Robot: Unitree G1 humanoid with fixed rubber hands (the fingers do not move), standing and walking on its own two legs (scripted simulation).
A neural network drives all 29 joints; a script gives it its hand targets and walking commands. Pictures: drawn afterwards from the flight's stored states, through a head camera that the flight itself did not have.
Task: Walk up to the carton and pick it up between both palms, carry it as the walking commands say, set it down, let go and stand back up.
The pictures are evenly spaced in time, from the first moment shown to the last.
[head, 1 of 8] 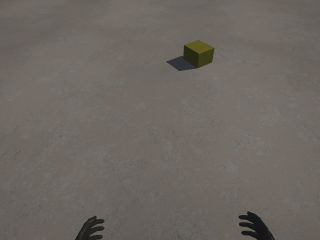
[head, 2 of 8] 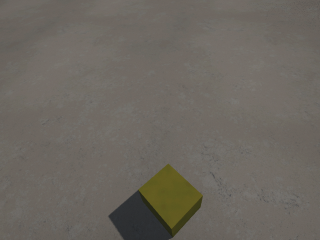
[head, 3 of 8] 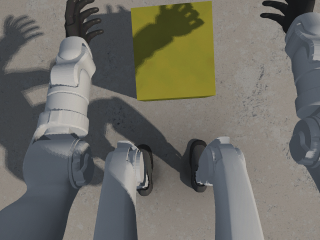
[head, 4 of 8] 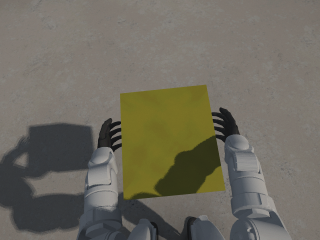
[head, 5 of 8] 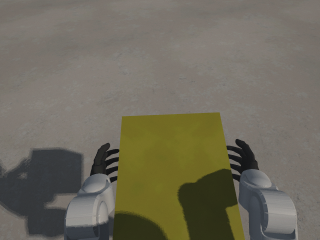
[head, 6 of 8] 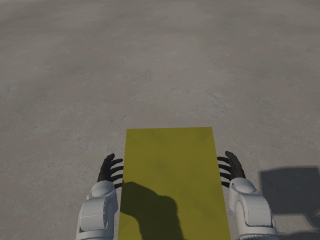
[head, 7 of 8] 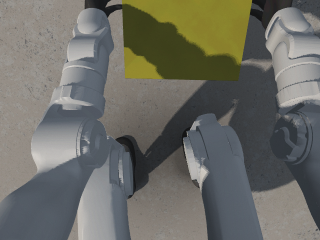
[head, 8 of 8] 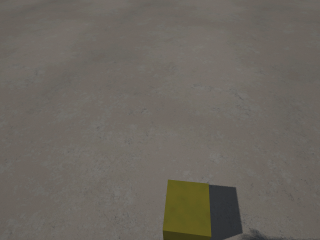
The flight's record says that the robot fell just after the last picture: no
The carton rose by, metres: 0.70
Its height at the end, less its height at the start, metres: +0.00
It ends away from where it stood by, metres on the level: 1.14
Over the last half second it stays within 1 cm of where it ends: yes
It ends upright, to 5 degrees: yes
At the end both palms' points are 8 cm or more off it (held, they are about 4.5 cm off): yes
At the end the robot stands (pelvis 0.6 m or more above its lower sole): yes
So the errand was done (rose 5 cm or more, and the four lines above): yes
